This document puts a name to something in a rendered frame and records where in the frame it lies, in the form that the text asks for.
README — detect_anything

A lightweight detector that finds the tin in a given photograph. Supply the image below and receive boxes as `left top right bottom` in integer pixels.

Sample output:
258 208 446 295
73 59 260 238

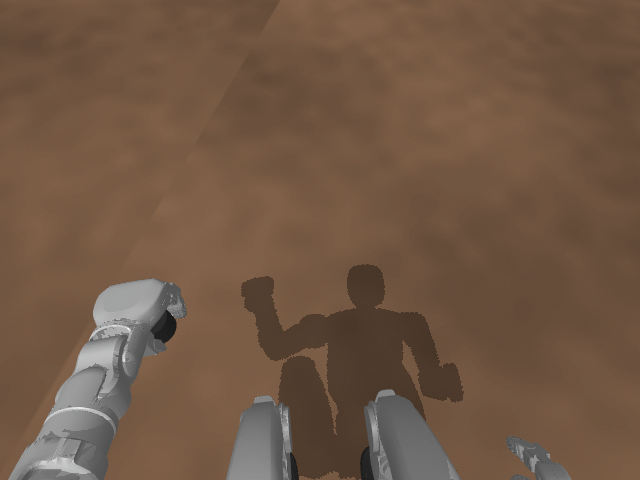
150 309 177 343

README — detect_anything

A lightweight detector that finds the right robot hand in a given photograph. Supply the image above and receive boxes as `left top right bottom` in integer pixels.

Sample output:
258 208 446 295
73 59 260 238
506 436 572 480

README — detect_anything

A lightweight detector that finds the left robot hand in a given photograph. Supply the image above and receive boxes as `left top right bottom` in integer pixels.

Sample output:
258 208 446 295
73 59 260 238
93 278 187 357

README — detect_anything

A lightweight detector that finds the left robot arm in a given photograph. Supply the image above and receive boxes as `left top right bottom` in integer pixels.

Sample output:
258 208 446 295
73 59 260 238
8 321 147 480

